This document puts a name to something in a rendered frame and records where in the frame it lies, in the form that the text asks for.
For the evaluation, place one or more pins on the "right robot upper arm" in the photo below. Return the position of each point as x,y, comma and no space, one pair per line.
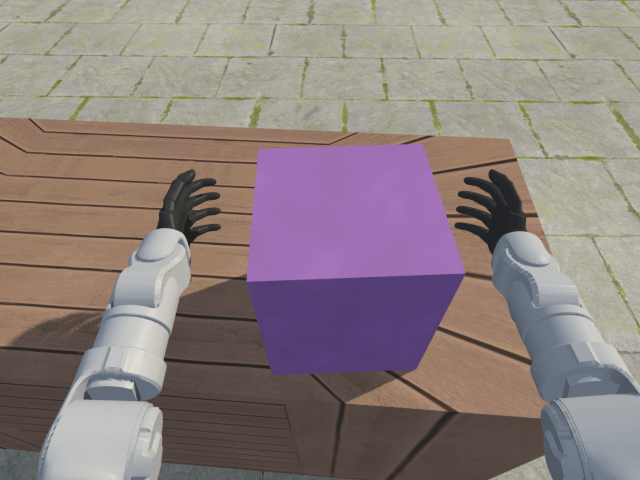
593,437

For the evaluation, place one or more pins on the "left robot upper arm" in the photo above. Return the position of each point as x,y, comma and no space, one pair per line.
106,440

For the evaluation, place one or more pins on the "robot right hand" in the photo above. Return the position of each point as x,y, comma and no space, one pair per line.
506,208

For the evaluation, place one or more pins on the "left robot forearm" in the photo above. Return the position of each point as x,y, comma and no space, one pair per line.
126,362

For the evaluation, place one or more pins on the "robot left hand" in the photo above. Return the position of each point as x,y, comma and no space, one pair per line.
177,204

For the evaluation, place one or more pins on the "right robot forearm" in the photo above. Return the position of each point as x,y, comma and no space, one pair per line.
569,356

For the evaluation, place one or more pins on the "pedestal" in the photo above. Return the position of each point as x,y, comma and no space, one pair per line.
77,199

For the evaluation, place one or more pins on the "carton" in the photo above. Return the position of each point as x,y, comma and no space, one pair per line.
352,262

